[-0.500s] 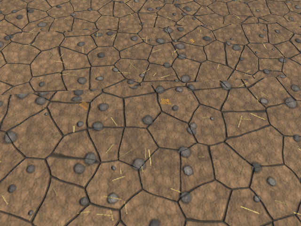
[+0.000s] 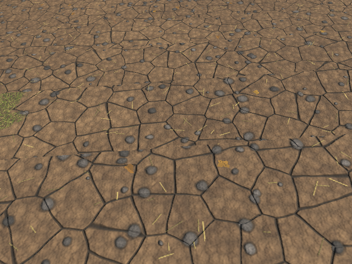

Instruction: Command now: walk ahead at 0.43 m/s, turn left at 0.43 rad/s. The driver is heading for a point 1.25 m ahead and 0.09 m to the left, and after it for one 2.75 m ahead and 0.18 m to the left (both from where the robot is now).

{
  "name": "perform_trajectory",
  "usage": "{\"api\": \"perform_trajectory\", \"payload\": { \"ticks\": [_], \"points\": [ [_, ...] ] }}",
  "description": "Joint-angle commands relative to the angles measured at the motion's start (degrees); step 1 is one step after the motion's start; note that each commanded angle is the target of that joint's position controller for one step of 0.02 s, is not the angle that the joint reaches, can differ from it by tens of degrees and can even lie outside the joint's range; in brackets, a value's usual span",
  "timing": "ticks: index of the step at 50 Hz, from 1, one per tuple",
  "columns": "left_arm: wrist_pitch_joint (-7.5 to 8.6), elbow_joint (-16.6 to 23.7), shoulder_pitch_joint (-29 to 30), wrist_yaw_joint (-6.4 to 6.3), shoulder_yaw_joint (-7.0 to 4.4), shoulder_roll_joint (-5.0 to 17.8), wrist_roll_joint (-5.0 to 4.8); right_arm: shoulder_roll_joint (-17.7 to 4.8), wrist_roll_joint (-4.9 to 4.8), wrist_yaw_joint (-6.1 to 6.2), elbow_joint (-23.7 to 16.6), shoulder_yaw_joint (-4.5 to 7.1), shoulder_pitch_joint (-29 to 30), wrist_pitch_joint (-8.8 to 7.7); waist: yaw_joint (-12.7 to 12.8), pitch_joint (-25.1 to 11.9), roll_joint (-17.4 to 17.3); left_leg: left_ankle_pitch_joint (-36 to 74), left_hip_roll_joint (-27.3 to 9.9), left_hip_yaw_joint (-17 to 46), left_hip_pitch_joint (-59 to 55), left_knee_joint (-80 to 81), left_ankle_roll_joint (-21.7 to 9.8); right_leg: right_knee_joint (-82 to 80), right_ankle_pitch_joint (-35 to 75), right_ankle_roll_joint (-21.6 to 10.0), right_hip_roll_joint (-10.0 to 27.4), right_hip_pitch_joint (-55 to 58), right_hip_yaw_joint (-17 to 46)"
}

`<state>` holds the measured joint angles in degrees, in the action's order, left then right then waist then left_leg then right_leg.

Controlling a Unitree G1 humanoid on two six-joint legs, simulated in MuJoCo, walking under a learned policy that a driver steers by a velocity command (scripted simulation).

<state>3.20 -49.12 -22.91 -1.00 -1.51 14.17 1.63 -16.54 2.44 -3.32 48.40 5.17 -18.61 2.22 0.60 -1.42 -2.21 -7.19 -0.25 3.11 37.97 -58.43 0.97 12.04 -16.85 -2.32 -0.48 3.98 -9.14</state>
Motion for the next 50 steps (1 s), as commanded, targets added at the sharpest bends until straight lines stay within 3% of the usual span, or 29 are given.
{"api": "perform_trajectory", "payload": {
  "ticks": [1, 6, 8, 9, 10, 11, 12, 13, 14, 15, 16, 18, 21, 26, 30, 32, 34, 36, 37, 38, 39, 40, 41, 42, 43, 44, 46, 48, 50],
  "points": [
    [0.9, 0.21, -3.4, -0.18, -1.69, 7.16, 0.11, -1.26, 0.13, -0.85, -7.65, -0.67, 13.43, -1.61, 4.32, 11.39, 7.47, 0.33, -1.37, -2.68, 12.94, 7.47, -0.47, -5.85, 7.96, -6.19, 15.67, 2.46, 6.07],
    [1.07, -2.53, -4.66, -0.34, -1.64, 7.92, 0.07, 0.57, 0.01, -1.92, -11.67, -2.12, 18.75, -2.2, 4.24, 11.41, 8.42, -4.5, -0.78, -10.78, 4.05, 19.46, -5.32, -0.06, 31.09, -5.46, 16.75, 3.62, -0.1],
    [0.93, -2.87, -3.08, -0.58, -1.85, 9.66, -0.11, -0.41, -0.08, -1.25, -10.92, -1.68, 13.94, -2.34, 0.82, 6.86, 9.87, -8.63, 3.68, -14.11, -7.59, 21.32, -8.51, 9.42, 56.5, -4.44, 16.29, 2.31, -3.38],
    [0.65, -3.03, -2.65, -0.66, -2.13, 10.83, -0.16, -1.83, -0.15, -0.73, -9.45, -0.95, 7.88, -2.7, -2.37, 2.45, 10.0, -10.18, 6.19, -14.33, -15.98, 21.99, -10.24, 18.76, 64.58, -4.27, 16.24, 0.85, -4.24],
    [0.5, -2.7, -1.87, -0.67, -2.17, 11.39, -0.57, -3.68, 0.19, -0.05, -6.61, 0.12, -1.36, -3.27, -6.97, -3.71, 8.44, -7.34, 7.43, -12.24, -29.92, 26.41, -12.22, 31.31, 59.66, -3.16, 15.48, -5.0, -5.03],
    [0.88, -0.75, -1.78, -0.13, -1.58, 9.43, -1.22, -9.11, 0.68, 1.1, -4.51, 2.04, -8.89, -3.33, -10.2, -9.9, 2.02, -15.99, -1.04, 0.91, -46.94, 30.56, -15.78, 48.21, 40.77, -1.11, 12.6, -20.41, -5.36],
    [1.67, 3.36, -0.77, 0.95, -0.77, 4.37, -1.51, -14.61, -0.52, 1.73, -5.61, 3.4, -7.09, -3.08, -6.64, -15.96, -11.56, -18.41, -18.4, 34.9, -59.05, 38.02, -22.87, 69.65, -10.55, 2.0, 0.48, -40.33, -0.37],
    [2.32, 5.28, 6.08, 1.25, -1.68, 8.84, -1.1, -14.36, -1.6, 1.92, -5.7, 3.29, -7.7, -2.7, -9.36, -15.82, -2.27, -10.16, -19.22, 38.19, -57.81, 41.95, -23.74, 73.29, -7.84, 1.46, 1.0, -45.56, 11.05],
    [2.89, 6.5, 8.68, 1.41, -1.25, 7.43, -1.53, -12.27, -1.74, 2.56, -4.38, 2.65, -5.15, -2.71, -7.43, -7.92, -0.07, -3.6, -17.96, 28.68, -51.35, 41.61, -22.51, 70.79, -3.23, 0.8, 4.29, -47.55, 11.7],
    [3.28, 5.97, 7.24, 1.34, -0.99, 6.82, -1.29, -8.95, -1.85, 2.88, -4.16, 1.71, -2.57, -2.97, -4.33, -1.98, 2.7, 3.79, -15.24, 22.62, -42.34, 42.31, -19.92, 64.15, -0.64, 0.51, 6.53, -44.78, 11.22],
    [2.69, 6.02, 6.91, 1.35, -1.14, 6.73, -0.29, -7.27, -1.88, 3.08, -4.31, 1.05, 0.27, -3.41, -1.94, 0.62, 3.13, 7.54, -12.0, 18.42, -36.73, 43.04, -18.24, 60.04, -0.74, 0.91, 7.75, -41.93, 11.72],
    [0.37, 3.47, 1.21, 1.9, -0.84, 5.56, 0.91, -4.23, -1.8, 3.04, -4.94, -0.29, 3.53, -4.52, 1.26, 0.41, 2.16, 13.27, -9.38, 11.67, -31.05, 45.36, -17.19, 56.3, -0.52, 1.66, 8.22, -36.06, 10.65],
    [-1.26, 3.59, 3.05, 2.7, -0.85, 4.59, 0.8, -5.0, -2.03, 2.53, -2.65, -0.55, 1.17, -6.43, 1.42, 2.8, 0.55, 16.99, -8.01, 6.31, -28.5, 49.27, -16.01, 50.64, 4.28, 2.33, 8.64, -37.47, 8.33],
    [-1.1, 6.41, 13.81, 3.37, -0.76, 4.12, -0.18, -4.71, -1.89, 2.35, -0.56, -1.24, -1.63, -7.35, -1.88, 5.86, -0.63, 20.24, -6.27, -0.55, -32.73, 51.37, -11.49, 36.97, 16.85, 1.25, 7.58, -42.19, 7.3],
    [-0.78, 8.24, 19.99, 3.92, -0.29, 3.29, -0.44, -4.58, -1.46, 3.29, 1.55, -1.78, -4.31, -7.77, -3.88, 7.62, -0.09, 24.79, -8.85, -3.88, -38.71, 52.34, -9.97, 27.57, 20.6, -0.62, 4.43, -42.2, 6.35],
    [-0.65, 8.89, 21.03, 4.06, -0.23, 3.27, -0.22, -4.64, -1.25, 3.99, 2.52, -2.04, -4.66, -7.65, -3.64, 7.67, 0.1, 30.89, -10.15, -5.39, -42.75, 50.82, -9.33, 23.85, 18.75, -2.06, 2.78, -40.93, 5.22],
    [-0.77, 8.34, 18.25, 3.67, -0.59, 3.88, 0.04, -5.57, -0.88, 4.73, 3.08, -2.18, -3.88, -7.46, -1.86, 5.23, -1.07, 48.14, -10.88, -7.37, -46.25, 44.26, -8.1, 22.35, 13.13, -4.03, -0.73, -35.86, 2.86],
    [-0.67, 5.82, 9.2, 3.14, -1.51, 5.71, 0.19, -7.26, -0.14, 5.36, 3.24, -1.91, -3.08, -6.67, 2.13, -0.01, -2.93, 61.73, -11.2, -8.7, -48.03, 29.77, -6.92, 21.49, 6.86, -6.34, -4.45, -27.23, 1.5],
    [-0.21, 3.43, 1.24, 2.85, -2.28, 6.96, 0.6, -8.16, -0.29, 5.43, 2.87, -1.74, -2.15, -6.22, 5.79, -3.94, -2.29, 57.18, -10.5, -9.89, -44.26, 17.8, -6.53, 17.11, 8.25, -7.93, -5.35, -17.48, 2.46],
    [-0.09, 1.73, -7.15, 2.1, -3.77, 10.92, 1.52, -7.57, -0.74, 5.36, 1.0, -2.18, -1.14, -6.49, 9.56, -9.34, 1.81, 39.25, -8.57, -11.48, -32.61, 0.51, -5.88, 15.65, 7.04, -11.7, 2.89, -3.42, 13.24],
    [-0.67, 2.39, -6.02, 1.5, -5.55, 17.31, 1.36, -1.43, -1.7, 4.08, -1.78, -3.26, -6.1, -6.96, 4.07, -14.38, 16.58, -16.65, 4.79, -10.6, -6.5, -23.26, -2.58, 13.89, 14.12, -22.75, 20.03, 14.32, 44.47],
    [-0.99, 2.27, -4.7, 1.95, -5.34, 14.78, -1.98, -5.33, -0.55, 4.14, -2.3, -2.59, -1.36, -7.22, 5.88, -16.1, 7.41, -20.53, 4.28, 0.7, 0.25, -28.24, -3.08, 8.95, 16.53, -23.83, 19.75, 14.82, 51.38],
    [-1.21, 2.91, -0.67, 1.56, -4.92, 13.06, -1.95, -5.11, -1.03, 3.92, -4.4, -2.91, 2.4, -8.07, 4.29, -7.49, 5.16, -15.17, 0.49, 2.02, 3.45, -25.44, -3.28, 7.37, 16.3, -21.65, 18.5, 7.3, 42.5],
    [-1.33, 3.09, 1.61, 1.47, -4.18, 9.86, -1.49, -5.15, -1.08, 3.83, -4.8, -3.1, 3.59, -8.58, 2.75, -2.69, 0.76, -12.41, -1.6, 1.01, 2.05, -20.71, -3.19, 5.51, 18.94, -19.31, 16.36, -0.14, 37.49],
    [-1.21, 3.2, 3.3, 1.23, -3.68, 8.21, -1.37, -4.82, -0.65, 3.78, -4.9, -3.08, 4.08, -8.03, 0.75, 0.66, -0.64, -11.99, -2.95, 0.76, -0.36, -16.88, -2.6, 4.39, 22.25, -17.18, 13.51, -6.57, 33.27],
    [-1.04, 3.16, 4.29, 0.96, -3.21, 6.97, -1.48, -4.31, 0.06, 3.63, -5.27, -3.3, 3.07, -6.8, -1.17, 1.37, 0.19, -12.03, -3.68, 0.56, -3.55, -13.89, -1.56, 3.1, 24.02, -15.95, 11.03, -11.27, 30.03],
    [-0.17, 3.17, 3.74, 1.05, -3.43, 8.21, -1.49, -2.92, 0.56, 3.32, -5.61, -3.69, 1.91, -4.71, -2.36, 1.07, 1.91, -11.82, -4.06, -0.82, -5.86, -9.0, 0.03, 1.81, 25.91, -15.47, 8.53, -15.23, 26.74],
    [0.23, 3.15, 2.73, 1.04, -3.9, 9.82, -1.51, -2.51, 0.49, 3.06, -6.72, -3.96, 3.86, -3.89, -2.26, 1.69, 3.1, -8.42, -4.52, -2.17, -5.34, -3.49, 1.45, 0.51, 24.81, -15.1, 6.53, -17.39, 25.07],
    [0.14, 3.09, 1.01, 1.04, -4.02, 10.04, -1.6, -2.53, 0.32, 2.99, -8.82, -4.09, 9.24, -3.69, -0.69, 3.3, 4.12, -3.28, -4.76, -2.84, -2.86, 3.46, 2.44, -0.27, 22.21, -13.94, 5.31, -17.35, 25.21]
  ]
}}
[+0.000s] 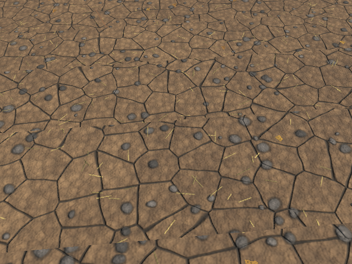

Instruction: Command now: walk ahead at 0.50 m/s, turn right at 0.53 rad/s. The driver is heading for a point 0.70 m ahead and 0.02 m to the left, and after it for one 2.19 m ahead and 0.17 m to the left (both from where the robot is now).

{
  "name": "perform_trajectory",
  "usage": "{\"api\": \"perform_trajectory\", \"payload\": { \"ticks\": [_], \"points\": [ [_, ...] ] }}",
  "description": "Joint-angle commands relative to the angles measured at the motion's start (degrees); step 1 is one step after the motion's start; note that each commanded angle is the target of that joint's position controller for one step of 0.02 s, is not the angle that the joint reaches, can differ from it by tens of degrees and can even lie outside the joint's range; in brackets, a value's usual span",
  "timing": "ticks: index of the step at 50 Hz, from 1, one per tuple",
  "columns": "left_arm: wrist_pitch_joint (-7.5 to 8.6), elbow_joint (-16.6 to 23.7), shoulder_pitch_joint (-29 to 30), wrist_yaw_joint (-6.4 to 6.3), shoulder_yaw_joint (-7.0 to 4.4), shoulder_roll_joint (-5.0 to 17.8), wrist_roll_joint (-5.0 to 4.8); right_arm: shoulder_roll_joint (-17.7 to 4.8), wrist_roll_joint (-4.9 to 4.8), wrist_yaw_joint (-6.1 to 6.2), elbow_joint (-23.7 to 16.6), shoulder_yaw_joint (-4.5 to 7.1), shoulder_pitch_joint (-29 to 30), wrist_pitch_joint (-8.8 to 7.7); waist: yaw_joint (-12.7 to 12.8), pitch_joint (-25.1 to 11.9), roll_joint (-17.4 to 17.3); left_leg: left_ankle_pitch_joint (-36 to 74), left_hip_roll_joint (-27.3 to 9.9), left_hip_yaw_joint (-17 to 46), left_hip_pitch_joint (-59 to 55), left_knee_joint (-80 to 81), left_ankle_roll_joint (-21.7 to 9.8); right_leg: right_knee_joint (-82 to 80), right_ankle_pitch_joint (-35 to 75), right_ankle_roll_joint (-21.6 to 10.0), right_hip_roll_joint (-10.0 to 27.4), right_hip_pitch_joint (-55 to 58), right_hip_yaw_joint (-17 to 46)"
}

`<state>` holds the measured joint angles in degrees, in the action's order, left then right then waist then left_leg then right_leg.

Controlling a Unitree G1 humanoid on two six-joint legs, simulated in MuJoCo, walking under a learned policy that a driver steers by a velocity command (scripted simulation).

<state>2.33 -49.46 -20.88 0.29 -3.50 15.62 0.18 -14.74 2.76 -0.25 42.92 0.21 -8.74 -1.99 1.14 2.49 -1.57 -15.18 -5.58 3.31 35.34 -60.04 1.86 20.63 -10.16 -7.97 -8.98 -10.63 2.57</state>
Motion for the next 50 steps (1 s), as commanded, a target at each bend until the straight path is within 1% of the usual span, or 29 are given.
{"api": "perform_trajectory", "payload": {
  "ticks": [1, 6, 9, 11, 12, 13, 14, 15, 16, 17, 18, 21, 24, 27, 29, 32, 35, 37, 38, 39, 40, 41, 42, 43, 44, 45, 48, 49, 50],
  "points": [
    [0.87, 3.42, -1.98, -0.2, -2.11, 8.53, -0.24, -4.25, -0.06, -0.11, -4.09, 0.76, 1.82, 0.54, -0.21, -0.33, 3.92, 7.51, 0.68, -3.08, 0.44, 8.58, 1.73, -8.58, 14.83, -7.42, 13.27, -1.84, 13.63],
    [0.27, 3.4, -7.09, -0.36, -2.46, 8.97, -0.01, -4.31, -0.69, -0.24, -7.3, 0.39, 10.03, -0.15, 3.84, -1.17, 5.28, 13.35, 3.13, -2.82, 1.98, 18.88, 1.2, -3.81, 20.07, -5.57, 13.67, 5.85, 16.51],
    [-0.12, 4.3, -6.92, -0.86, -2.78, 9.95, 0.77, -5.25, -1.09, -0.39, -8.82, 0.44, 11.78, -1.06, 3.96, -1.0, 5.72, 10.5, 4.77, -2.07, -0.57, 24.04, -0.27, -0.38, 22.47, -4.95, 15.18, 8.16, 19.71],
    [-0.08, 5.52, -3.53, -1.25, -2.97, 10.84, 0.94, -6.71, -1.33, -0.31, -7.57, 1.02, 6.13, -1.63, 0.77, -1.88, 6.75, 7.1, 5.99, -1.75, -10.13, 28.57, -2.02, 2.34, 23.39, -2.99, 15.45, 5.57, 20.59],
    [0.18, 5.77, -2.45, -1.12, -2.89, 10.93, 0.89, -7.6, -1.22, 0.02, -5.63, 1.56, 0.17, -1.93, -1.8, -4.12, 6.2, 5.97, 7.44, -2.82, -18.48, 30.42, -3.2, 6.92, 26.77, -1.88, 14.35, 3.97, 19.88],
    [0.61, 5.42, -2.35, -0.72, -2.41, 9.63, 0.44, -9.25, -0.77, 0.6, -3.58, 2.37, -7.31, -2.7, -5.59, -7.7, 2.8, 6.75, 5.42, -1.12, -28.98, 33.7, -4.98, 17.4, 25.67, -0.4, 10.91, 1.1, 16.37],
    [1.2, 6.77, -3.82, -0.41, -1.09, 5.17, -0.06, -13.28, 0.33, 1.46, -3.06, 3.37, -17.13, -3.18, -8.6, -16.7, -4.74, -7.53, -8.55, 14.46, -41.67, 36.06, -8.19, 34.62, 10.06, 1.22, 7.37, -5.15, 10.74],
    [1.17, 7.51, -11.19, -0.08, -0.79, 3.22, -0.6, -17.89, 0.08, 1.54, -2.36, 4.63, -16.29, -2.2, -3.53, -18.49, -16.64, -13.4, -19.02, 42.22, -48.8, 44.67, -14.59, 47.02, -22.37, 3.17, -1.18, -21.29, 5.45],
    [0.45, 5.22, -10.18, -0.54, -1.19, 7.32, 1.43, -13.0, -1.36, 1.13, -2.21, 4.18, -13.24, -1.53, -2.65, -10.86, -7.5, -19.69, -17.94, 42.82, -42.97, 45.27, -15.42, 52.04, -18.8, 2.77, 3.64, -27.41, 6.51],
    [0.36, 5.8, -4.63, -0.05, -1.32, 7.74, 1.67, -8.45, -1.57, 0.8, -2.96, 3.27, -9.54, -1.5, -2.82, -4.59, -1.48, -16.08, -14.91, 32.89, -36.36, 45.47, -14.58, 51.33, -13.23, 3.0, 5.3, -27.28, 6.31],
    [0.44, 6.53, -1.44, 0.27, -1.02, 6.61, 1.53, -6.75, -1.14, 0.56, -2.49, 2.91, -7.89, -1.77, -2.44, -1.66, -0.19, -6.11, -11.99, 24.94, -31.72, 46.24, -13.48, 48.73, -10.31, 3.4, 6.62, -25.92, 5.86],
    [-0.82, 6.13, -1.87, 0.9, -0.74, 5.45, 1.6, -5.91, -1.83, 0.13, -0.1, 2.69, -9.53, -3.22, -0.44, -2.37, -5.15, 15.64, -7.06, 12.98, -27.94, 46.63, -11.7, 43.11, -8.51, 5.06, 7.98, -21.07, 5.12],
    [-1.46, 7.27, 1.9, 0.99, -0.44, 4.82, 1.76, -6.52, -2.48, -0.27, 1.9, 3.0, -12.26, -3.92, -0.11, -2.59, -4.36, 21.37, -6.41, 8.28, -28.8, 47.66, -12.8, 39.59, -5.25, 5.93, 8.24, -23.82, 4.06],
    [-1.17, 9.94, 9.74, 1.17, 0.66, 3.28, 1.84, -6.23, -2.83, -0.25, 3.42, 2.93, -13.7, -3.45, -1.14, -0.31, -4.14, 20.82, -4.86, 4.35, -27.84, 50.4, -12.82, 29.86, 2.41, 6.69, 10.63, -25.62, 1.04],
    [-0.79, 11.64, 15.16, 1.71, 1.61, 2.04, 1.85, -6.56, -3.01, -0.23, 4.16, 2.83, -14.4, -3.35, -2.45, 0.34, -3.51, 22.55, -3.39, 1.67, -25.85, 51.27, -12.45, 21.1, 7.25, 6.74, 11.15, -21.38, -2.0],
    [-0.63, 12.58, 19.01, 1.9, 2.09, 1.63, 1.58, -7.81, -2.85, -0.12, 6.12, 3.0, -18.47, -2.72, -3.9, -0.63, -4.09, 25.39, -4.84, 2.93, -28.69, 49.52, -12.75, 18.76, 7.11, 6.33, 10.86, -18.32, -4.41],
    [-0.51, 12.34, 17.13, 1.3, 1.71, 3.16, 1.46, -8.97, -2.22, 0.32, 6.82, 3.3, -18.42, -2.03, -2.46, 0.81, -3.6, 28.38, -5.13, 3.87, -28.96, 46.38, -12.0, 14.96, 1.72, 5.76, 9.34, -12.53, -4.39],
    [0.29, 9.61, 8.19, 0.86, 0.76, 4.53, 1.62, -10.03, -2.12, 0.75, 6.69, 3.79, -17.1, -1.37, 1.71, -1.11, -2.05, 33.25, -4.82, 4.74, -29.78, 37.81, -11.13, 8.52, -1.25, 4.5, 7.81, -3.46, -3.65],
    [1.25, 5.41, -2.66, 0.52, -0.3, 6.64, 2.59, -9.17, -2.37, 0.82, 6.07, 3.91, -14.48, -1.35, 6.57, -4.97, -0.42, 36.44, -3.61, 2.91, -26.08, 24.71, -9.84, 7.82, 8.06, 1.97, 10.12, 7.76, -0.15],
    [1.58, 6.36, -8.42, -0.28, -1.42, 12.21, 3.39, -5.71, -3.31, 0.49, 3.58, 2.86, -18.48, -1.46, 6.53, -14.91, 11.89, 10.37, 3.1, -1.51, -17.23, 7.68, -8.06, 2.03, 0.32, -0.27, 25.22, 20.3, 14.53],
    [0.78, 6.62, -5.45, -0.17, -2.11, 13.69, 1.64, -3.1, -3.35, 0.58, 4.77, 2.67, -25.83, -0.92, 2.39, -15.73, 19.81, -17.05, 9.48, -1.46, -3.38, -3.24, -7.17, -1.49, 1.05, -5.91, 32.6, 24.25, 30.37],
    [0.48, 7.13, -2.25, 0.19, -0.93, 8.17, 0.57, -7.96, -2.04, 0.9, 6.64, 4.12, -22.75, -0.01, 1.97, -8.98, 9.72, -13.85, 6.27, 2.89, -1.14, -7.0, -7.53, -2.4, 0.54, -5.6, 30.48, 17.4, 26.2],
    [0.7, 7.81, 2.01, 0.45, -0.14, 5.39, 0.56, -7.85, -2.42, 0.4, 5.95, 4.54, -19.16, 0.34, 0.58, -4.05, 7.62, -9.65, 4.64, 2.75, -1.22, -7.02, -7.21, -4.49, 5.0, -5.16, 28.32, 12.11, 19.46],
    [1.0, 8.01, 4.33, 0.75, 0.16, 3.82, 0.91, -6.64, -2.54, -0.1, 6.14, 4.59, -18.17, 0.79, -0.87, -2.08, 6.12, -7.13, 2.84, 2.5, -2.67, -5.07, -6.65, -6.88, 6.33, -3.98, 26.39, 8.05, 14.48],
    [1.31, 7.7, 5.09, 0.39, 0.27, 3.49, 0.73, -6.28, -1.68, -0.65, 6.15, 4.75, -17.23, 1.66, -1.44, -0.15, 6.25, -5.56, 2.12, 2.04, -3.46, -3.94, -5.81, -8.54, 8.75, -3.13, 25.24, 5.88, 11.02],
    [1.85, 7.3, 5.0, 0.03, 0.37, 3.28, 0.34, -5.55, -1.43, -1.0, 6.14, 4.83, -17.22, 2.38, -2.03, 0.11, 6.64, -3.78, 1.76, 1.5, -4.08, -2.59, -5.25, -9.56, 10.47, -2.56, 24.27, 4.71, 8.17],
    [2.77, 4.78, 1.45, -0.81, -0.37, 4.59, 0.83, -4.22, -1.31, -1.89, 4.82, 4.77, -13.5, 3.73, -1.82, 0.29, 4.82, 2.08, 1.81, 0.64, -0.98, -4.0, -4.32, -10.57, 17.09, -2.76, 23.93, 5.47, 2.54],
    [3.5, 3.98, 0.98, -0.67, -0.76, 5.85, 1.83, -4.86, -1.0, -1.9, 4.46, 5.1, -12.58, 4.0, -1.63, -0.05, 5.04, 6.79, 1.44, 0.64, 1.12, -4.29, -4.61, -9.69, 16.75, -3.23, 24.12, 7.02, 0.73],
    [3.81, 3.32, -0.01, -0.66, -0.75, 5.5, 1.74, -4.98, -0.88, -1.93, 4.19, 5.26, -11.33, 4.15, -1.42, 0.1, 4.7, 9.08, 1.4, 0.85, 2.91, -4.0, -4.63, -9.1, 17.64, -3.13, 24.04, 7.51, -0.5]
  ]
}}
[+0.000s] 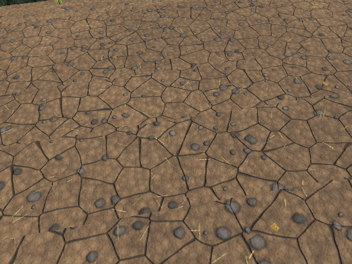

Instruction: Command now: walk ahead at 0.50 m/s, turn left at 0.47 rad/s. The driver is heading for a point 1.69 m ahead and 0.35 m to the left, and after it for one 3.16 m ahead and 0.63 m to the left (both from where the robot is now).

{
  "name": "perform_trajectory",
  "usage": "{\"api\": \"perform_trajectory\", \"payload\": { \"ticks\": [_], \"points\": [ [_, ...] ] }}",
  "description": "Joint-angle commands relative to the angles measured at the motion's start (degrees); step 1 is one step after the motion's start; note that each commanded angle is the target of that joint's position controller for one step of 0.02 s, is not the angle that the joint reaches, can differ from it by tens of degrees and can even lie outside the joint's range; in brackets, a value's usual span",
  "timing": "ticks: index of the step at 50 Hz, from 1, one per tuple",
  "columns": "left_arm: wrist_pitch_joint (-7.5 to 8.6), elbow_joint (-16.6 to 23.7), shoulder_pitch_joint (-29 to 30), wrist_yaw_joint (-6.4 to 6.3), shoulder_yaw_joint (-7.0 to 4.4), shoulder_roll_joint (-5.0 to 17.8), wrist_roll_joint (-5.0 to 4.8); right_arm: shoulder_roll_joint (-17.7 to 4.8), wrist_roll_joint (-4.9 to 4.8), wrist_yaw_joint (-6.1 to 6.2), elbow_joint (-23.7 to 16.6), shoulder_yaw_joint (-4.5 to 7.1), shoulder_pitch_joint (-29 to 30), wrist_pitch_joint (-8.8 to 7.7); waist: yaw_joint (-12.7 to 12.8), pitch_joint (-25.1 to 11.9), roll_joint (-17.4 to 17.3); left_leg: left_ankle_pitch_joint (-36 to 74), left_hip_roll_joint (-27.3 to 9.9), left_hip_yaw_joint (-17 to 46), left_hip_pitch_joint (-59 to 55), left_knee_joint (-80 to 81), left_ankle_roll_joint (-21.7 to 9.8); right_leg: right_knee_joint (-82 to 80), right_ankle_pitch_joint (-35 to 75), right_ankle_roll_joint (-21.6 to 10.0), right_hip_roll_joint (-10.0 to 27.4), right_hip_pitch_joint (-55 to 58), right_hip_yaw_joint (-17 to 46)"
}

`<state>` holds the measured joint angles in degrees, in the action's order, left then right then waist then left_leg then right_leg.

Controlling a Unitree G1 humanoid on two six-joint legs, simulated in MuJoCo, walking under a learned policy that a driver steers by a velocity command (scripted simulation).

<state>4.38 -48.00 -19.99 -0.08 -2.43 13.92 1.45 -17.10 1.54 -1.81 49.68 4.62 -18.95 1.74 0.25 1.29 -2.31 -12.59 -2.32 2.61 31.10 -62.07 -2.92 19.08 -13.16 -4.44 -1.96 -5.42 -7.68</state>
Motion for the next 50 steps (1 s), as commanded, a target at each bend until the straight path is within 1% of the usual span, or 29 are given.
{"api": "perform_trajectory", "payload": {
  "ticks": [1, 2, 5, 10, 12, 14, 17, 19, 20, 21, 22, 23, 24, 25, 26, 27, 28, 30, 32, 34, 39, 41, 43, 45, 46, 47, 48, 49, 50],
  "points": [
    [2.24, 1.37, -1.11, -0.14, -1.64, 7.02, 0.52, -2.88, -0.21, -0.46, -3.23, 1.27, 1.26, 0.22, -0.7, 2.45, 6.1, 9.76, -1.44, 0.64, 9.43, 1.11, 0.31, -7.58, 17.47, -5.86, 14.69, 2.35, 7.48],
    [2.92, -0.26, -1.87, -0.47, -1.6, 6.44, -0.25, -3.23, 0.26, -0.26, -3.89, 1.63, 4.6, -0.05, -0.71, 2.97, 6.6, 13.23, -1.82, 2.78, 11.73, 4.83, 0.31, -6.67, 14.63, -3.42, 14.69, 4.7, 6.93],
    [3.95, -2.12, -2.54, -1.6, -1.92, 7.62, -0.62, -2.31, 0.28, -0.84, -4.39, 1.28, 9.57, -0.75, -0.41, 5.13, 6.1, 28.45, -0.5, 0.18, 8.81, 15.07, 0.77, -4.32, 7.01, -2.69, 14.09, -1.08, 3.45],
    [3.62, -4.42, -7.98, -1.88, -1.43, 6.65, 0.8, -2.28, 0.97, -1.48, -5.64, 1.35, 16.23, -0.15, 2.25, 7.35, 5.43, 34.11, -0.49, 0.62, 14.07, 17.66, -1.42, 6.02, 2.02, -3.11, 17.65, 2.54, 3.92],
    [3.09, -5.46, -12.45, -2.14, -1.27, 6.32, 2.19, -1.88, 1.38, -1.49, -7.26, 1.12, 21.53, -0.23, 5.24, 9.25, 3.61, 33.73, -0.56, -0.87, 19.86, 20.17, -1.89, 10.35, 0.63, -2.52, 19.07, 7.63, 3.54],
    [2.26, -5.97, -13.56, -2.16, -0.53, 4.52, 2.67, 0.07, 0.69, -1.62, -8.3, 0.11, 26.64, -0.55, 7.41, 10.93, 3.93, 37.58, -0.58, -4.79, 16.13, 27.09, -1.94, 13.42, 0.36, -1.99, 17.99, 5.85, 1.47],
    [1.19, -5.67, -11.51, -2.7, -0.18, 5.0, 1.62, 1.37, 0.43, -2.2, -7.4, -0.77, 25.5, -0.9, 6.51, 11.94, 2.17, 40.98, -0.1, -8.58, 3.7, 35.47, -2.75, 20.34, 3.75, -0.7, 17.06, 0.19, -1.81],
    [0.39, -6.37, -11.7, -2.96, -0.05, 6.02, 1.0, 0.79, 1.38, -1.14, -2.45, -0.45, 13.6, -0.83, 1.8, 5.05, 1.7, 42.62, 1.8, -11.16, -11.35, 38.68, -4.01, 36.91, 18.32, -0.58, 15.58, 1.28, -4.08],
    [-0.65, -6.96, -12.89, -3.52, -0.35, 6.69, 0.92, -1.71, 1.64, -0.29, 1.59, 0.54, 3.91, -0.85, -1.92, 0.85, 2.89, 39.53, 1.39, -8.91, -21.34, 39.26, -5.24, 48.79, 21.04, -0.61, 15.76, -0.25, -2.46],
    [-0.94, -6.72, -9.04, -2.88, -1.2, 8.02, -0.52, -4.74, 2.22, 0.48, 5.33, 2.02, -6.4, -1.04, -8.79, -4.5, -0.78, 43.07, 1.82, -8.69, -36.17, 43.53, -7.1, 67.95, 14.66, 0.86, 11.93, -6.45, -5.38],
    [-1.13, -6.69, -8.41, -2.35, -1.59, 6.04, -1.29, -10.58, 2.64, 0.74, 7.36, 3.46, -9.32, -1.48, -9.87, -2.98, -9.55, 56.77, -3.77, -2.71, -48.74, 38.68, -10.97, 95.0, -34.55, 2.23, 3.08, -26.16, -6.05],
    [-0.88, -2.25, -12.6, -2.2, -1.06, 5.55, -2.93, -14.4, 0.96, 0.58, 5.96, 3.76, -12.44, -2.3, -7.07, -15.75, -12.61, 83.72, -17.23, 9.85, -73.22, 17.58, -17.43, 98.61, -34.85, 2.23, 4.6, -47.37, 4.06],
    [-0.78, -0.47, -8.63, -2.11, -0.54, 7.35, -2.21, -11.5, -0.78, 0.7, 3.81, 3.28, -11.98, -2.22, -9.7, -22.47, -2.67, 64.82, -19.66, 16.54, -72.04, 24.07, -19.42, 90.3, -25.47, 2.23, 8.61, -49.98, 8.53],
    [-0.66, 0.33, -4.81, -1.88, -0.6, 7.65, -0.55, -8.94, -0.86, 1.52, 3.46, 2.53, -10.15, -1.53, -8.33, -17.91, 1.64, 41.84, -18.3, 19.63, -63.43, 32.3, -19.63, 85.99, -21.48, 2.72, 9.0, -51.23, 8.33],
    [0.08, 1.08, -2.44, -1.28, -0.35, 6.13, 0.92, -8.27, -0.14, 2.98, 2.62, 1.85, -4.56, -1.93, -4.53, -13.82, 3.34, 11.73, -18.39, 24.42, -53.33, 39.87, -18.81, 75.26, -10.17, 3.13, 9.21, -51.77, 10.13],
    [-0.12, 0.4, -1.36, -1.08, -1.04, 7.95, 2.5, -6.24, -0.26, 3.49, 1.25, 1.17, -1.66, -2.76, -2.96, -9.53, 4.05, 11.97, -19.36, 28.07, -41.52, 41.96, -19.48, 70.03, -8.25, 4.09, 10.46, -46.61, 10.56],
    [-1.33, 1.16, 0.79, -0.82, -1.31, 7.29, 1.96, -5.5, -0.73, 3.38, 0.67, 0.51, 2.59, -3.85, 0.67, -3.4, 7.13, 20.26, -15.9, 23.25, -25.18, 45.57, -18.98, 57.86, -5.96, 6.77, 11.26, -37.36, 11.14],
    [-2.71, 1.41, 1.21, -0.39, -0.33, 3.61, 1.66, -6.93, -0.55, 2.92, 1.11, 0.88, 3.85, -5.21, 3.12, -2.09, 4.39, 25.94, -10.78, 16.83, -12.8, 46.62, -18.04, 46.56, -4.4, 8.32, 11.14, -25.49, 9.82],
    [-2.44, 0.93, 1.14, 0.16, 0.25, 1.33, 0.44, -4.92, -0.76, 2.13, 2.26, 0.44, 3.06, -5.81, 3.25, -3.31, 1.01, 30.24, -7.74, 11.16, -11.46, 46.7, -15.7, 37.15, 3.4, 6.97, 10.9, -20.59, 8.81],
    [-2.0, 0.7, 4.4, 0.42, 0.02, 1.82, -0.2, -3.14, -0.93, 1.32, 3.1, 0.08, 0.68, -5.96, 1.11, -2.48, -0.38, 26.59, -6.01, 8.09, -13.72, 47.18, -12.89, 30.18, 10.9, 4.47, 10.28, -19.18, 8.04],
    [-2.66, 4.55, 17.59, 1.48, -0.77, 3.46, -0.53, -3.92, -0.12, 1.33, 4.99, -0.01, -6.31, -4.78, -3.85, 3.27, 1.04, 12.38, -9.82, 9.38, -26.04, 49.35, -11.44, 22.37, 7.48, 1.02, 7.82, -27.83, 7.39],
    [-2.5, 6.54, 22.13, 2.17, -1.05, 3.97, -0.27, -4.78, 0.25, 1.93, 5.6, -0.08, -7.99, -4.34, -5.16, 5.79, 1.41, 14.9, -11.54, 9.14, -32.42, 49.78, -10.47, 19.34, 3.46, 0.27, 6.42, -31.99, 8.13],
    [-2.06, 6.2, 20.06, 2.52, -1.11, 3.32, -0.52, -5.58, 0.64, 2.69, 5.99, 0.06, -7.31, -4.09, -4.08, 5.57, 0.01, 21.57, -11.73, 5.83, -35.57, 46.86, -8.83, 15.86, -0.32, -1.05, 4.43, -29.14, 7.04],
    [-1.76, 2.97, 10.57, 2.23, -1.8, 3.43, -0.32, -5.52, 0.04, 2.94, 5.54, -0.3, -4.2, -4.32, 1.0, 1.1, 0.57, 34.54, -8.86, -0.22, -31.53, 36.54, -5.97, 10.1, 0.68, -2.88, 0.25, -12.66, 3.73],
    [-1.48, -0.39, 0.25, 1.54, -3.0, 6.08, 0.26, -5.2, -0.33, 3.04, 4.64, -0.63, -2.45, -4.77, 5.61, -4.04, 3.54, 35.77, -5.83, -4.13, -23.76, 23.48, -3.97, 9.0, 1.11, -5.42, 1.79, 1.89, 8.59],
    [-1.38, -1.42, -8.72, 0.84, -4.76, 12.7, 0.95, -2.71, -1.54, 2.45, 1.67, -1.41, -3.07, -5.24, 7.65, -11.62, 13.43, 14.92, 1.2, -10.01, -6.79, 1.32, -0.53, 3.3, -6.25, -11.8, 16.1, 17.45, 33.27],
    [-2.32, -1.96, -7.36, 1.45, -4.65, 13.49, -1.26, -4.6, -0.14, 2.1, 1.15, -0.54, -2.27, -5.56, 5.58, -12.91, 16.21, -16.57, 7.11, -3.93, 6.03, -7.51, -0.39, -3.59, -6.13, -14.8, 21.82, 21.75, 50.99],
    [-2.82, -1.37, -3.6, 1.55, -4.35, 12.21, -1.99, -5.82, 0.42, 2.0, 0.69, -0.32, 0.91, -5.64, 4.41, -5.55, 10.41, -14.1, 3.16, -0.31, 11.2, -10.69, -0.53, -2.78, -6.07, -14.5, 20.61, 17.2, 44.18],
    [-2.85, -0.33, 0.12, 1.55, -3.75, 9.72, -1.47, -4.92, -0.19, 1.69, 0.28, -0.63, 3.02, -5.85, 3.24, -1.02, 5.51, -9.13, 0.68, -0.18, 10.73, -8.83, -0.19, -3.08, -0.23, -13.39, 18.75, 10.46, 37.86]
  ]
}}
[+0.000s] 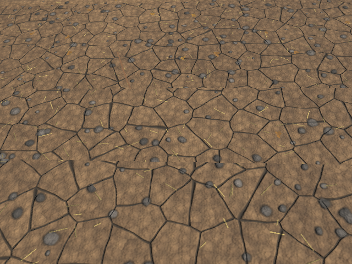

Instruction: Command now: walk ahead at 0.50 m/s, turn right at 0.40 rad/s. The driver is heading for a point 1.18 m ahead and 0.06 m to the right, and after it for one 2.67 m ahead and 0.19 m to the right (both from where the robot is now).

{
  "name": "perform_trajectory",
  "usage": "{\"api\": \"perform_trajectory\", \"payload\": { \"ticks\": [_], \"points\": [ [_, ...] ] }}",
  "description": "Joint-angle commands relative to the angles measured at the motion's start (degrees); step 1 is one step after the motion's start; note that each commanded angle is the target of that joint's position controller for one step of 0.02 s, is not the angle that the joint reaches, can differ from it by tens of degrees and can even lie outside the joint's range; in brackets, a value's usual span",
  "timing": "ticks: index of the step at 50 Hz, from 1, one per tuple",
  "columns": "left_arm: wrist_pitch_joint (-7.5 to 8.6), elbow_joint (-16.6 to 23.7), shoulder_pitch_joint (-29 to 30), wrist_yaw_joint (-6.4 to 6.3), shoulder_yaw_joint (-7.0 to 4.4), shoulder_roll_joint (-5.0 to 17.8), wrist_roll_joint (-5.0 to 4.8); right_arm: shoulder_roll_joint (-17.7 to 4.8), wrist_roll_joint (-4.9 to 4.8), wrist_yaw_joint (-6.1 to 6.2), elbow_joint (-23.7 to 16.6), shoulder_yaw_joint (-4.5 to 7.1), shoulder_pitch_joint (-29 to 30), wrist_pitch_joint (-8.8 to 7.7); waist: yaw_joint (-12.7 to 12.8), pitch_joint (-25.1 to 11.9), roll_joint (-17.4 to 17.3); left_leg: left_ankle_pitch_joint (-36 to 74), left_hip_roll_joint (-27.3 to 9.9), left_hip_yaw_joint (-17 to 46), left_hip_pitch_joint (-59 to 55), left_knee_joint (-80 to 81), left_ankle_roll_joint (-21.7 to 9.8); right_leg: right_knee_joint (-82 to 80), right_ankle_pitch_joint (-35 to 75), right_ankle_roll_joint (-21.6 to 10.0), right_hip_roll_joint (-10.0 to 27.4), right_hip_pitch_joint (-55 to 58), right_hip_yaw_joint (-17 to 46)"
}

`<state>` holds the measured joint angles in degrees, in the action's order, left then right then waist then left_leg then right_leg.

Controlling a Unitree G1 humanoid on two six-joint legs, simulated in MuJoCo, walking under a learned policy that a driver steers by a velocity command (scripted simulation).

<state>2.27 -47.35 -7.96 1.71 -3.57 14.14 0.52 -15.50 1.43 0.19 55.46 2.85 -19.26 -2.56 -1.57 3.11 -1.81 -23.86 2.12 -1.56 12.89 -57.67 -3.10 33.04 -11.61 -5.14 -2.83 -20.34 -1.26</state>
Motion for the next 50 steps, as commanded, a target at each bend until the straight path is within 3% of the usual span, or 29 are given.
{"api": "perform_trajectory", "payload": {
  "ticks": [1, 4, 6, 10, 11, 13, 18, 20, 22, 24, 25, 27, 30, 32, 33, 34, 35, 36, 37, 38, 39, 40, 41, 42, 44, 45, 46, 48, 50],
  "points": [
    [-0.69, -0.56, -9.32, -0.4, -2.07, 8.03, -0.17, -5.65, -0.34, -0.24, -5.73, 0.99, 3.45, -1.45, 2.87, -0.31, 3.11, 5.13, -5.72, 4.24, 25.58, -8.28, 0.52, -18.27, 3.81, -10.62, 16.77, 18.9, 26.64],
    [0.71, -0.84, -8.62, -1.03, -1.79, 8.04, -0.8, -5.01, 1.14, 0.27, -6.07, 0.81, 3.51, 0.95, 0.43, -1.37, 4.99, 7.89, -6.33, 3.48, 16.24, 1.32, 3.91, -20.45, 17.05, -9.03, 11.95, 11.47, 19.55],
    [0.98, -1.16, -10.21, -1.38, -2.14, 9.6, -1.54, -4.99, 0.52, 0.29, -7.28, 0.83, 6.31, 1.54, 0.45, -2.22, 4.74, 10.99, -5.69, 3.05, 16.57, 5.82, 5.49, -21.56, 16.81, -9.27, 10.46, 11.3, 18.32],
    [0.31, -1.59, -14.1, -1.19, -2.25, 9.77, -0.91, -3.53, 1.16, -0.68, -10.37, 0.08, 13.4, 1.98, 2.67, -2.65, 5.53, 19.85, -3.9, 1.03, 17.35, 9.25, 5.7, -20.32, 26.54, -6.94, 8.33, 11.23, 16.96],
    [0.54, -1.4, -15.24, -1.29, -2.34, 10.07, 0.27, -4.33, 0.98, -0.89, -9.2, 0.36, 11.77, 1.85, 3.1, -5.14, 6.08, 25.02, -3.94, 1.03, 18.09, 3.07, 4.61, -19.2, 28.2, -7.21, 9.95, 13.59, 18.12],
    [0.37, -0.99, -16.51, -1.5, -2.34, 9.81, 0.31, -7.12, 1.05, -1.08, -9.52, 1.14, 12.68, 1.78, 3.11, -5.12, 4.07, 22.16, -5.01, 3.4, 23.68, 1.03, 3.92, -16.75, 26.07, -9.21, 10.92, 17.99, 21.5],
    [0.45, -2.13, -25.33, -2.47, -2.8, 10.89, 0.96, -7.86, 1.37, -2.12, -13.05, 1.62, 22.2, 0.92, 7.45, 0.09, 6.57, 17.18, -5.41, 4.47, 40.45, 1.97, 3.04, -13.62, 22.18, -13.06, 12.69, 30.13, 28.02],
    [1.73, -5.44, -32.21, -4.05, -3.0, 10.89, 0.36, -9.88, 1.19, -1.68, -16.0, 2.55, 29.13, -0.08, 10.62, 3.39, 6.22, 14.81, -6.93, 9.17, 55.29, 6.89, 3.85, -11.22, 17.5, -12.35, 15.24, 43.31, 31.89],
    [2.91, -5.63, -30.72, -4.27, -3.28, 11.57, 0.63, -9.25, 0.89, -1.89, -16.51, 2.65, 28.99, -0.61, 10.04, 4.55, 7.91, 16.73, -7.23, 8.8, 53.85, 10.78, 3.77, -10.64, 18.2, -11.15, 14.53, 41.17, 29.43],
    [3.67, -3.52, -22.01, -4.34, -2.26, 9.11, 1.22, -5.58, 1.01, -3.55, -17.23, 1.42, 28.31, -0.89, 7.85, 3.4, 5.1, 37.38, -6.2, 5.49, 33.0, 22.19, 2.79, -9.93, 6.58, -7.16, 8.18, 20.81, 21.66],
    [4.14, -2.96, -19.84, -4.07, -1.89, 8.38, 0.55, -3.26, 0.67, -4.43, -16.92, 0.61, 27.22, -1.05, 7.65, 2.12, 4.48, 46.76, -5.86, 3.78, 22.59, 23.67, 1.33, -10.31, 1.78, -5.99, 7.2, 12.37, 20.02],
    [4.69, -2.76, -18.7, -3.98, -1.33, 8.44, 0.51, -2.85, -0.13, -5.15, -16.25, 0.35, 25.3, -0.58, 7.64, 2.33, 4.04, 51.49, -5.47, 3.03, 12.93, 25.78, -0.03, -9.15, -3.6, -4.62, 6.1, 5.61, 18.03],
    [4.39, -5.69, -22.67, -4.92, -0.53, 7.54, 1.93, -3.86, -0.46, -3.15, -15.85, 0.69, 23.57, -0.81, 8.72, 4.74, 2.0, 52.12, -5.75, 1.31, 11.53, 34.6, 0.71, 1.56, -1.05, -2.67, 4.55, 12.6, 14.33],
    [3.7, -6.9, -23.71, -5.09, 0.02, 8.6, 2.58, -5.21, 0.42, -1.04, -10.28, 1.46, 7.67, -1.5, 3.65, -2.57, -0.66, 55.41, -4.96, -0.39, 2.17, 42.49, 0.3, 22.37, 13.38, -3.45, 2.65, 20.9, 12.29],
    [2.89, -7.48, -22.07, -5.24, 0.07, 8.63, 2.11, -5.78, 0.93, -0.33, -6.25, 1.93, -3.29, -1.46, -1.53, -5.86, -1.57, 59.12, -4.7, -2.15, -6.87, 47.55, -0.08, 37.6, 18.63, -3.39, 2.16, 19.82, 9.93],
    [2.3, -7.28, -20.35, -4.85, -0.32, 8.62, 1.18, -8.53, 1.82, -0.27, -2.52, 3.15, -12.67, -1.4, -6.04, -7.62, -8.39, 60.52, -6.28, -0.96, -21.1, 47.55, -1.13, 58.85, -0.82, -1.79, -1.91, 7.78, 4.71],
    [1.84, -7.13, -25.34, -4.78, -0.37, 5.26, -0.23, -12.23, 2.38, -1.07, -1.31, 3.44, -16.59, -1.26, -2.45, -11.55, -13.95, 85.4, -14.15, 4.78, -41.74, 21.76, -2.8, 85.07, -42.3, 1.36, -5.88, -16.58, 2.4],
    [2.92, -5.02, -29.51, -5.47, 0.43, 5.93, -3.45, -12.91, 0.77, -1.69, -3.35, 3.47, -17.8, -1.5, -1.58, -22.87, -13.74, 102.67, -25.2, 19.56, -57.34, 11.77, -9.91, 85.49, -35.59, 2.08, -3.25, -30.35, 10.27],
    [2.8, -4.37, -24.38, -5.56, 1.11, 6.81, -1.33, -10.55, -0.47, -1.83, -4.14, 3.42, -16.05, -0.9, -3.36, -23.96, -3.45, 87.67, -25.14, 22.14, -52.01, 19.75, -11.7, 80.34, -27.34, 3.06, 2.22, -33.96, 6.38],
    [2.12, -2.25, -19.81, -4.87, 1.79, 6.61, 0.2, -14.18, -0.67, -0.34, -4.33, 4.8, -10.44, -0.16, -2.03, -22.78, -5.44, 46.83, -27.48, 33.55, -43.41, 29.31, -19.45, 80.84, -21.63, 3.82, 2.77, -38.4, 3.06],
    [1.71, -2.02, -13.18, -3.77, 1.62, 8.27, 3.52, -8.93, -0.33, 0.25, -6.8, 3.31, -5.54, 0.2, -1.5, -15.87, 6.41, 19.75, -23.36, 33.53, -26.94, 37.72, -17.49, 73.22, -15.2, 2.85, 6.71, -34.75, 3.88],
    [0.96, -0.65, -11.61, -2.47, 1.52, 7.41, 4.24, -10.11, -0.08, 0.77, -6.33, 3.08, -5.95, -0.26, -0.4, -11.45, 0.02, 20.2, -25.85, 39.82, -16.02, 38.77, -20.97, 71.53, -17.81, 3.15, 6.81, -32.32, 3.97],
    [0.52, 0.89, -6.3, -2.31, 1.48, 7.48, 4.07, -6.41, -0.08, 0.34, -4.87, 1.58, -4.67, -1.33, 2.22, -3.38, 5.65, 24.67, -22.63, 34.19, -3.93, 39.99, -17.71, 56.16, -10.4, 3.45, 10.01, -30.29, 6.77],
    [-0.23, 3.99, -0.02, -1.88, 2.19, 5.17, 2.63, -6.23, -0.93, 0.53, -4.32, 1.3, -3.36, -2.12, 3.88, 3.38, 4.97, 27.43, -16.68, 26.91, 9.93, 44.66, -14.91, 38.91, -6.3, 5.64, 10.13, -22.56, 5.42],
    [0.34, 3.91, -0.33, -1.15, 3.05, 2.95, 3.07, -6.68, -0.31, 0.38, -4.02, 1.47, -2.26, -2.3, 4.11, 0.53, -1.23, 42.64, -9.23, 18.14, 14.37, 44.75, -12.97, 24.88, 4.29, 6.63, 7.87, -9.55, 2.04],
    [0.82, 3.58, -1.76, -0.85, 3.48, 1.7, 2.29, -5.72, -0.79, -0.01, -4.27, 1.39, -2.02, -2.19, 4.57, -2.39, -3.92, 48.4, -7.62, 15.08, 13.83, 43.09, -11.6, 19.51, 9.69, 6.2, 6.66, -4.26, 1.47],
    [1.14, 3.5, -0.98, -0.75, 3.66, 1.4, 1.35, -4.73, -1.55, -0.35, -4.41, 1.36, -2.45, -1.94, 3.89, -4.38, -4.08, 49.94, -6.79, 13.99, 11.44, 41.93, -10.4, 15.58, 13.12, 5.76, 5.39, -1.7, 1.19],
    [1.17, 4.77, 4.1, -0.99, 3.52, 1.93, 0.98, -4.17, -2.78, -0.6, -4.22, 1.49, -5.6, -1.09, 1.33, -4.67, -1.04, 46.56, -6.83, 15.78, 4.97, 40.47, -8.34, 10.45, 16.78, 5.47, 4.12, -3.07, 0.85],
    [0.82, 6.74, 9.68, -1.1, 3.4, 2.19, 0.87, -4.1, -2.24, -0.33, -3.78, 1.62, -9.72, -0.03, -1.42, -2.87, -0.13, 41.67, -8.26, 19.81, -1.51, 38.81, -8.13, 7.04, 13.7, 5.52, 3.58, -7.28, 1.28]
  ]
}}
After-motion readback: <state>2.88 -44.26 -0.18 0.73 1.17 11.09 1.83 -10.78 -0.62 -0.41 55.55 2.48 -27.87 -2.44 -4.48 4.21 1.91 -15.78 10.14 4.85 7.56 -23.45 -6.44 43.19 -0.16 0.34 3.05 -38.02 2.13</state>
